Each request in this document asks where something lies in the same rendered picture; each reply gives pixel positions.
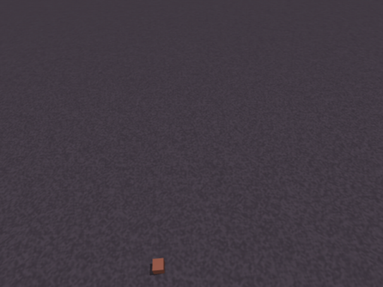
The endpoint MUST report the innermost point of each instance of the cube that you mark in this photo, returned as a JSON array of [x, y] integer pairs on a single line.
[[158, 266]]

